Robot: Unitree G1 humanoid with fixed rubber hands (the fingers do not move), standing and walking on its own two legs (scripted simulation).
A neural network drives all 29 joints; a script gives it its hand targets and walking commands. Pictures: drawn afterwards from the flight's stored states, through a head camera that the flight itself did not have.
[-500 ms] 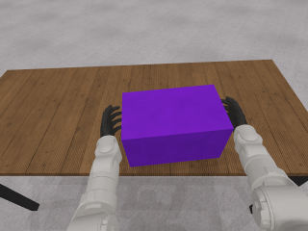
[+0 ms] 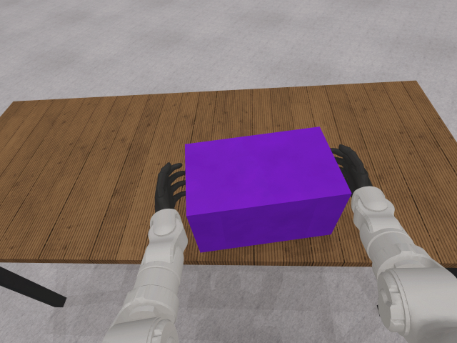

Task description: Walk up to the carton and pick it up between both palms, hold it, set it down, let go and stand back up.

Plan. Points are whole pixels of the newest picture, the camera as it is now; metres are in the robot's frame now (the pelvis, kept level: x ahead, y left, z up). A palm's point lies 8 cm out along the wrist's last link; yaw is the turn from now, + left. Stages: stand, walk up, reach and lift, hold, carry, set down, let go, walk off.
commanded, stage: set down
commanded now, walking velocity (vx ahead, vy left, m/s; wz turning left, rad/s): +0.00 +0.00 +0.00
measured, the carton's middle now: (259, 190) +0.39 +0.01 +0.01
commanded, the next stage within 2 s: none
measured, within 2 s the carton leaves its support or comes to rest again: rests again in 0.82 s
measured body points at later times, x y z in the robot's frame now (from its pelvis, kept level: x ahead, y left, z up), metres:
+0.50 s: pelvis +0.00 +0.00 +0.00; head +0.05 -0.03 +0.45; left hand +0.33 +0.19 +0.01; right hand +0.41 -0.17 +0.01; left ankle +0.00 +0.15 -0.74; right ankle -0.02 -0.10 -0.74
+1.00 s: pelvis +0.00 +0.00 +0.00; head +0.07 -0.03 +0.44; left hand +0.32 +0.19 -0.01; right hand +0.41 -0.17 -0.01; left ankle +0.00 +0.15 -0.74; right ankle -0.02 -0.10 -0.74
